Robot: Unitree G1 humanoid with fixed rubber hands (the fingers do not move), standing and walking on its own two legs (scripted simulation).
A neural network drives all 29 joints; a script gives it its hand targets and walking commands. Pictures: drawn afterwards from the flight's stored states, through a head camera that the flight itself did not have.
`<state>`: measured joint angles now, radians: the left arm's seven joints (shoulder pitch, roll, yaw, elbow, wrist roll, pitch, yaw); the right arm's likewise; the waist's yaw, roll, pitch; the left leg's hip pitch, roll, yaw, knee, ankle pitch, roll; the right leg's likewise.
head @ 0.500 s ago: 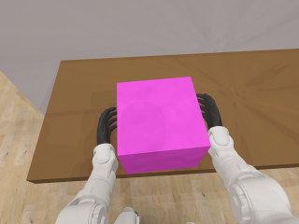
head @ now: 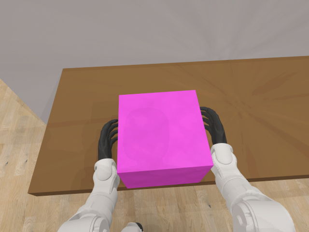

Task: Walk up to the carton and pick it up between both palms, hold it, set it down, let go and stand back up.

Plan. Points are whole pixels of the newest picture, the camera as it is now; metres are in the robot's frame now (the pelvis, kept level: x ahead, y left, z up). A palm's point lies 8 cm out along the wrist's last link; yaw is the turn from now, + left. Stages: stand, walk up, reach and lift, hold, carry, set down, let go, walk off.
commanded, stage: reach and lift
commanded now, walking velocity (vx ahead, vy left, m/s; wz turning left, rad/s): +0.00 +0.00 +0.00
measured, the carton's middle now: (160, 140) +0.37 +0.03 -0.04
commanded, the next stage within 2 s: none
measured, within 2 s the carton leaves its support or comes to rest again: leaves its support in 0.74 s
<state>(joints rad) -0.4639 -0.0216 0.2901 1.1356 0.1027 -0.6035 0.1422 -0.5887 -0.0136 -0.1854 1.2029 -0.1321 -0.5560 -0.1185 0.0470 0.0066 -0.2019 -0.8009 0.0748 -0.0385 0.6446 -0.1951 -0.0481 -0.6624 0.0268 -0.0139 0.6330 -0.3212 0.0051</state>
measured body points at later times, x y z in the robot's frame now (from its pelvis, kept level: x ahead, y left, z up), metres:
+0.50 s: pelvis +0.01 +0.00 +0.00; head +0.08 +0.00 +0.45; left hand +0.33 +0.18 -0.03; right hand +0.39 -0.12 -0.01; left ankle +0.05 +0.14 -0.71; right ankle -0.02 -0.13 -0.71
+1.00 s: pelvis +0.01 +0.00 +0.01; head +0.05 +0.02 +0.46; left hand +0.33 +0.20 +0.01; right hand +0.38 -0.11 +0.04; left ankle +0.05 +0.14 -0.71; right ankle -0.02 -0.13 -0.71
